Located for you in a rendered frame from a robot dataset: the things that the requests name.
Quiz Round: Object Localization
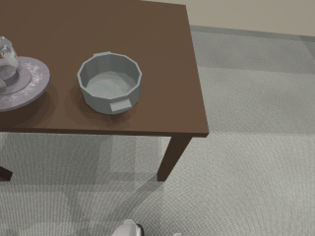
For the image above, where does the robot left shin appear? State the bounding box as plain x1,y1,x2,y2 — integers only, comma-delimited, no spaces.
123,219,137,226

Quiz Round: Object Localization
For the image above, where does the pot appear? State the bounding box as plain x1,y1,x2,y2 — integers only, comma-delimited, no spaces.
77,51,142,115

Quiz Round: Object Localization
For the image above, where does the robot left thigh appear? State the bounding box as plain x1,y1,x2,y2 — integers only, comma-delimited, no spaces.
111,223,142,236

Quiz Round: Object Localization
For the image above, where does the robot left hand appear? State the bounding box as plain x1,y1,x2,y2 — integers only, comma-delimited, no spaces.
0,36,21,88

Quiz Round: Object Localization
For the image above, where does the lid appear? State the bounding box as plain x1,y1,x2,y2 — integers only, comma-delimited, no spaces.
0,56,51,112

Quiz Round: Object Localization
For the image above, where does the knob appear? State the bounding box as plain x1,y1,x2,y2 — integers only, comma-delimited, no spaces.
0,65,20,85

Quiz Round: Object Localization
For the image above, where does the table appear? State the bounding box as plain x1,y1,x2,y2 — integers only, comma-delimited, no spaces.
0,0,210,182

